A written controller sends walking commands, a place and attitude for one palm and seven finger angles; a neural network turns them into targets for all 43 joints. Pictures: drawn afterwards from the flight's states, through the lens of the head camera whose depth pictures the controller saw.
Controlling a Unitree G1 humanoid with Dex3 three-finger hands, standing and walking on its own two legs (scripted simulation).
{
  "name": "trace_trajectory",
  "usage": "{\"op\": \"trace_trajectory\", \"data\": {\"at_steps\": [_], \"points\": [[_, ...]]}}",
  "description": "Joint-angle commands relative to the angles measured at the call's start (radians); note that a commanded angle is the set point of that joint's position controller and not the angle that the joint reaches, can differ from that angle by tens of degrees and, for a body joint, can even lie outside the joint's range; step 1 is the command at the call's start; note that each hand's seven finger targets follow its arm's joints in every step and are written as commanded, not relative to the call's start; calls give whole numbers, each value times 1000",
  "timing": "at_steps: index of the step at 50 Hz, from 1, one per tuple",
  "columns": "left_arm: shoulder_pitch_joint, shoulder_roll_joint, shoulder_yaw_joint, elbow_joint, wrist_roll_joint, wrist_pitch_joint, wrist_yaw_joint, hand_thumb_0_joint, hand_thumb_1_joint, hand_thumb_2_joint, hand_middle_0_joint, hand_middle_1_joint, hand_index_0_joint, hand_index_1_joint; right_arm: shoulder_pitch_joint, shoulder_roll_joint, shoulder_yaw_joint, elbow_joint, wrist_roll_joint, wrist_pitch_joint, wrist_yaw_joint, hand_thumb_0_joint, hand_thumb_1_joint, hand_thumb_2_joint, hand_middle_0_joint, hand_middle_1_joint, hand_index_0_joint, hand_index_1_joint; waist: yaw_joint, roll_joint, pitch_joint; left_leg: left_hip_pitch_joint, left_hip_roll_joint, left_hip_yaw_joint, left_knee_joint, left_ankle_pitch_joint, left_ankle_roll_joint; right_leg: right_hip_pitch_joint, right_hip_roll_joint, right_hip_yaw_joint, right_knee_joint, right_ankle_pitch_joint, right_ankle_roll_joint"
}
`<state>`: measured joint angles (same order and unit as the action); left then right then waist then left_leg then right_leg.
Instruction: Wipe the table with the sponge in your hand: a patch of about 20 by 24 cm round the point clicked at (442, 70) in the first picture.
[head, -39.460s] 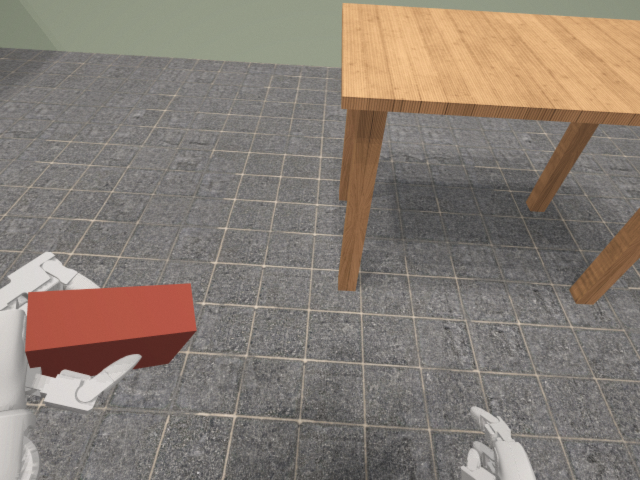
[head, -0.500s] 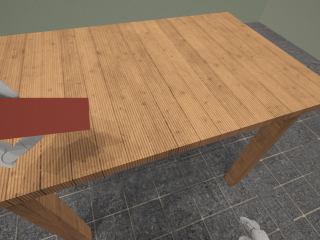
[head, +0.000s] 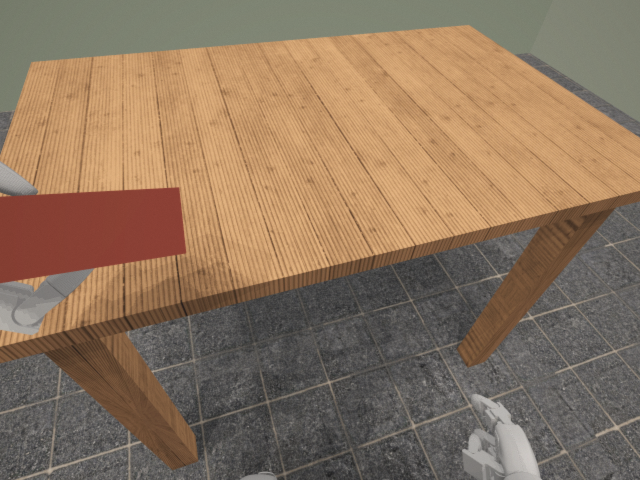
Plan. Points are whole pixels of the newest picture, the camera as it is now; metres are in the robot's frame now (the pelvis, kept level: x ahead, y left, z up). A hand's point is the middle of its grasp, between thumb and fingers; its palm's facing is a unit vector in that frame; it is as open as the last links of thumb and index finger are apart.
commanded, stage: step back with the hand held close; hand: left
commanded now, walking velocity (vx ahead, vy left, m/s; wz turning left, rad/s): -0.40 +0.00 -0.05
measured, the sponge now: (98, 222) +0.25 +0.20 +0.26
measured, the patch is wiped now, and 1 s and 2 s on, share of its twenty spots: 1.00 1.00 1.00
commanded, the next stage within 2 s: stop stepping back and stand still in 0.58 s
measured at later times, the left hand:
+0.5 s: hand out of the picture +0.15 +0.22 +0.27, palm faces +0.38 -0.83 -0.41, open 9.2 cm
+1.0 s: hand out of the picture +0.02 +0.23 +0.28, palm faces +0.43 -0.84 -0.35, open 9.2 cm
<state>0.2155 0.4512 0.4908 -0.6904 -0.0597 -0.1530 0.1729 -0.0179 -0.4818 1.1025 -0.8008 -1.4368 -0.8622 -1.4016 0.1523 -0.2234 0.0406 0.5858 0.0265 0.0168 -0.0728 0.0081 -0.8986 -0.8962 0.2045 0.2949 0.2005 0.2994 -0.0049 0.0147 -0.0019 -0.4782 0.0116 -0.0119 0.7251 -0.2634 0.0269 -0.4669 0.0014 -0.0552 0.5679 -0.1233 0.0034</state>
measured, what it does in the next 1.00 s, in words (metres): walks backwards: right foot, then left foot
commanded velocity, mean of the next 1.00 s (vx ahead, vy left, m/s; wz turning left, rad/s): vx -0.17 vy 0.01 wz -0.03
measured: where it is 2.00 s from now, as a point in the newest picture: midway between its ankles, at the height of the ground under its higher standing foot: outside the picture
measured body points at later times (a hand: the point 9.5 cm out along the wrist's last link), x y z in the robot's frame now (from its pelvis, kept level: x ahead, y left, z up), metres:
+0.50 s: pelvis -0.07 +0.01 +0.00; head -0.03 +0.04 +0.45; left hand +0.13 +0.27 +0.29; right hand +0.10 -0.23 -0.07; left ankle -0.05 +0.13 -0.72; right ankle +0.01 -0.13 -0.71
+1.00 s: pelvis -0.21 +0.01 +0.01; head -0.22 +0.02 +0.46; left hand -0.01 +0.27 +0.30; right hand -0.07 -0.24 -0.07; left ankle -0.15 +0.13 -0.72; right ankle -0.17 -0.12 -0.71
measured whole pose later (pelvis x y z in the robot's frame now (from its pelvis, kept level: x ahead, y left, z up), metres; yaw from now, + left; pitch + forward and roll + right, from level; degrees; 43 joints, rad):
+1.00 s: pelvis -0.21 +0.01 +0.01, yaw -1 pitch +0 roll -2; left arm 0.30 0.47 0.46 -0.65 -0.07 -0.15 0.14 -0.02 -0.49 1.10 -0.80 -1.43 -0.87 -1.40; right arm 0.23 -0.23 0.01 0.62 0.03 -0.01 -0.07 0.01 -0.90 -0.90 0.20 0.29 0.20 0.30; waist -0.04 0.01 -0.04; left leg -0.37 0.04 -0.02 0.62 -0.27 0.00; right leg -0.34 0.02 0.00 0.59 -0.34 0.00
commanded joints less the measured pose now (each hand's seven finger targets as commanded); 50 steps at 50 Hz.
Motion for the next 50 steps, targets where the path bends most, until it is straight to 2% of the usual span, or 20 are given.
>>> {"op": "trace_trajectory", "data": {"at_steps": [1, 6, 10, 12, 14, 15, 17, 21, 24, 26, 28, 32, 35, 37, 38, 40, 43, 46, 49, 50], "points": [[-129, 208, 92, -221, 0, -55, 23, 0, 100, 1300, -1200, -1600, -1200, -1600, -87, -132, -54, -145, -9, -40, -8, 0, -900, -900, 200, 300, 200, 300, -19, 69, -108, -39, 121, -172, -206, -325, 28, 45, -108, 158, -111, -332, -42], [-126, 203, 127, -264, 16, -68, 23, 0, 100, 1300, -1200, -1600, -1200, -1600, -67, -135, -77, -173, -16, -69, -8, 0, -900, -900, 200, 300, 200, 300, -6, 235, -192, -225, 224, -245, -426, -297, 68, 329, 27, 63, 241, -129, 1], [-126, 191, 122, -204, -3, -65, 12, 0, 100, 1300, -1200, -1600, -1200, -1600, -77, -114, -76, -143, -24, -93, 4, 0, -900, -900, 200, 300, 200, 300, -4, 157, -157, -81, 229, -229, -345, -33, 56, 218, 18, 108, 157, -217, -11], [-157, 194, 109, -186, -3, -72, 3, 0, 100, 1300, -1200, -1600, -1200, -1600, -87, -110, -74, -131, -26, -93, 6, 0, -900, -900, 200, 300, 200, 300, -15, 79, -137, -12, 165, -189, -224, 26, 11, 176, -53, 196, -35, 13, -51], [-151, 197, 77, -186, -9, -75, -1, 0, 100, 1300, -1200, -1600, -1200, -1600, -89, -81, -76, -113, -11, -78, 5, 0, -900, -900, 200, 300, 200, 300, -27, -90, -232, 107, 97, -85, -43, 110, -45, 171, -203, 311, -104, 321, -90], [-116, 220, 95, -187, -9, -73, 0, 0, 100, 1300, -1200, -1600, -1200, -1600, -86, -78, -81, -107, -6, -69, 5, 0, -900, -900, 200, 300, 200, 300, -24, -152, -258, 151, 58, -43, 69, 38, -58, 127, -277, 351, -159, 295, -112], [-29, 243, 126, -223, -11, -65, -3, 0, 100, 1300, -1200, -1600, -1200, -1600, -95, -70, -81, -116, -10, -57, 12, 0, -900, -900, 200, 300, 200, 300, -8, -116, -236, 120, 37, -47, 260, -120, -53, 62, -341, 375, -218, 269, -159], [35, 231, 140, -263, -19, -66, -6, 0, 100, 1300, -1200, -1600, -1200, -1600, -74, -69, -72, -121, -13, -39, 15, 0, -900, -900, 200, 300, 200, 300, -24, -68, -181, 105, 87, -49, -53, -27, -32, 131, -263, 272, -95, 342, -113], [17, 244, 175, -333, -26, -90, 0, 0, 100, 1300, -1200, -1600, -1200, -1600, -74, -120, -99, -147, -14, -74, 4, 0, -900, -900, 200, 300, 200, 300, -7, 206, -272, 180, 281, -215, -325, 449, 49, 121, 20, 64, 176, -49, 17], [-28, 230, 170, -352, -35, -97, 5, 0, 100, 1300, -1200, -1600, -1200, -1600, -32, -101, -100, -130, -34, -115, 9, 0, -900, -900, 200, 300, 200, 300, -17, 280, -308, 265, 324, -226, -327, 698, 88, -11, 45, 114, 479, -386, 12], [-38, 196, 147, -293, -36, -85, 12, 0, 100, 1300, -1200, -1600, -1200, -1600, -14, -99, -103, -98, -22, -140, 18, 0, -900, -900, 200, 300, 200, 300, -9, 236, -292, 384, 307, -158, -282, 798, 93, -65, 48, 125, 439, -415, 18], [-117, 146, 67, -213, -20, -54, 0, 0, 100, 1300, -1200, -1600, -1200, -1600, -61, -105, -91, -105, -19, -148, 29, 0, -900, -900, 200, 300, 200, 300, -3, 241, -213, 303, 273, -143, -332, 550, 54, 93, 34, 82, 125, -292, 11], [-95, 135, 39, -182, -19, -53, -18, 0, 100, 1300, -1200, -1600, -1200, -1600, -88, -110, -79, -137, -15, -136, 31, 0, -900, -900, 200, 300, 200, 300, 10, 165, -186, 182, 205, -101, -289, 128, 2, 245, 10, 82, -157, -123, -13], [-89, 223, 86, -195, -11, -61, -14, 0, 100, 1300, -1200, -1600, -1200, -1600, -75, -78, -73, -164, -9, -113, 36, 0, -900, -900, 200, 300, 200, 300, -10, -175, -169, 90, 32, 29, 95, -143, -70, 149, -291, 404, -341, -17, -148], [-118, 206, 70, -198, -23, -65, -12, 0, 100, 1300, -1200, -1600, -1200, -1600, -78, -81, -68, -149, 2, -110, 32, 0, -900, -900, 200, 300, 200, 300, -5, -195, -156, 74, 39, -13, 253, -143, -52, 80, -348, 419, -345, 14, -167], [-42, 213, 114, -173, -29, -51, -15, 0, 100, 1300, -1200, -1600, -1200, -1600, -57, -71, -63, -145, 10, -99, 26, 0, -900, -900, 200, 300, 200, 300, -20, -208, -196, 46, 54, -42, 228, -75, -33, 176, -276, 313, -245, 25, -136], [-10, 201, 115, -167, -32, -51, -1, 0, 100, 1300, -1200, -1600, -1200, -1600, -62, -85, -52, -140, 1, -82, 9, 0, -900, -900, 200, 300, 200, 300, -33, 0, -161, 246, 57, 2, -128, -50, -9, 62, -206, 240, -193, -258, -102], [-46, 187, 110, -139, -26, -60, 2, 0, 100, 1300, -1200, -1600, -1200, -1600, -86, -131, -59, -144, 1, -89, 1, 0, -900, -900, 200, 300, 200, 300, -12, 119, -108, 115, 153, -176, -399, -335, 46, 155, 8, 77, -70, -325, -21], [-72, 183, 93, -94, -13, -38, 9, 0, 100, 1300, -1200, -1600, -1200, -1600, -66, -126, -53, -150, 4, -90, -8, 0, -900, -900, 200, 300, 200, 300, -12, 276, -80, -69, 162, -191, -517, -608, 39, 264, 70, -27, 78, -335, -18], [-82, 184, 87, -85, -7, -34, 9, 0, 100, 1300, -1200, -1600, -1200, -1600, -62, -118, -52, -142, 1, -94, -4, 0, -900, -900, 200, 300, 200, 300, -5, 228, -86, -109, 157, -174, -488, -589, 42, 324, 66, -33, 75, -305, -23]]}}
